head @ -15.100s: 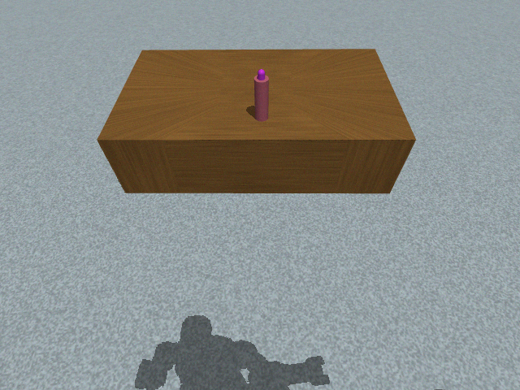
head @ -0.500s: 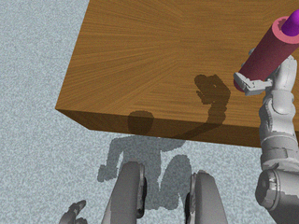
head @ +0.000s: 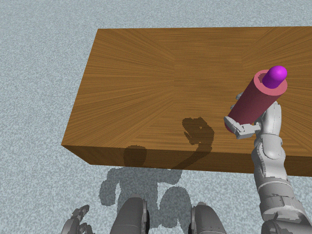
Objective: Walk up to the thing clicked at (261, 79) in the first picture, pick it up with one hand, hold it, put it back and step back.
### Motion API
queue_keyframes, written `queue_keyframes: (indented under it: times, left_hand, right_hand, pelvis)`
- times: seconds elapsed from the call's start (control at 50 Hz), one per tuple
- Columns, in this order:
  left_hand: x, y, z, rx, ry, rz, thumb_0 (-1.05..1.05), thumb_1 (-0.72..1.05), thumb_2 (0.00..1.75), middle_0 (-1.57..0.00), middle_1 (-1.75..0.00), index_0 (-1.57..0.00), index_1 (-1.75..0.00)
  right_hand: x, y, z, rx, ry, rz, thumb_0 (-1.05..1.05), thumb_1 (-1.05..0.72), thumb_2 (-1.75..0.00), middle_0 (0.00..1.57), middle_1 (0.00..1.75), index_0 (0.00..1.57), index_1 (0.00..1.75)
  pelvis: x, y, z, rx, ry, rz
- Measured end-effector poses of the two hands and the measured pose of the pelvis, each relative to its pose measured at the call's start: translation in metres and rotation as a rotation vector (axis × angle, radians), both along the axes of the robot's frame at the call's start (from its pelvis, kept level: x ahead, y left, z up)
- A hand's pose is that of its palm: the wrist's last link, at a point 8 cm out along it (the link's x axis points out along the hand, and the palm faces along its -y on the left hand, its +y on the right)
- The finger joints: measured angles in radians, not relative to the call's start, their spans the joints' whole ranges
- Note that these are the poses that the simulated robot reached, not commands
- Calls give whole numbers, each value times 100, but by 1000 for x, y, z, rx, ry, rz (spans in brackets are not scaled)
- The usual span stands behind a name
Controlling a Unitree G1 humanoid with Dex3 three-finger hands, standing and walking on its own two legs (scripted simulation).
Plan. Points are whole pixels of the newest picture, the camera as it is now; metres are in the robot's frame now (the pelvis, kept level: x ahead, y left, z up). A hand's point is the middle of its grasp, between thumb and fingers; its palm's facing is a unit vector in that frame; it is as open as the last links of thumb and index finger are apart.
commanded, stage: lift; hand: right
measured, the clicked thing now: (252, 103) +0.39 -0.18 +0.08
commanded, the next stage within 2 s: hold in 0.72 s
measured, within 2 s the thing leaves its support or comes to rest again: neither
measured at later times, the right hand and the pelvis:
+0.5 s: hand (247, 116) +0.37 -0.17 +0.05, palm faces +0.18 +0.98 -0.02, open 8.9 cm; pelvis +0.01 +0.00 +0.03, yaw +0 degrees
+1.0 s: hand (255, 117) +0.36 -0.18 +0.07, palm faces +0.18 +0.98 -0.02, open 8.9 cm; pelvis +0.02 -0.01 +0.04, yaw +0 degrees
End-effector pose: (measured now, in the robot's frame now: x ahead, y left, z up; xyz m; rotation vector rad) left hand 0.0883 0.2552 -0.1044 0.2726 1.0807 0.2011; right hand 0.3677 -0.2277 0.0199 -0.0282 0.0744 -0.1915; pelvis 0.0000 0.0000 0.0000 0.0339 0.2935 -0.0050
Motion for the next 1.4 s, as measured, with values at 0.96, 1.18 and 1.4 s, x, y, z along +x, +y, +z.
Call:
queue_keyframes:
  times: [0.96,1.18,1.4]
  left_hand:
    - [39,-21,44,-29,-98,-15,1,89,90,-20,-31,-20,-31]
    - [38,-23,47,-36,-101,-19,1,89,91,-20,-31,-20,-31]
    - [45,-24,51,-40,-123,-27,1,89,91,-20,-31,-20,-31]
  right_hand:
    - [-38,-3,53,11,-24,11,-4,39,-117,78,114,85,119]
    - [-45,-2,58,8,-23,7,-4,39,-117,78,113,85,119]
    - [-48,0,65,3,-29,5,-4,39,-117,78,113,85,119]
  pelvis:
    - [19,-6,42,-6,-141,2]
    - [18,-6,45,-7,-158,2]
    - [20,-4,48,-9,-172,1]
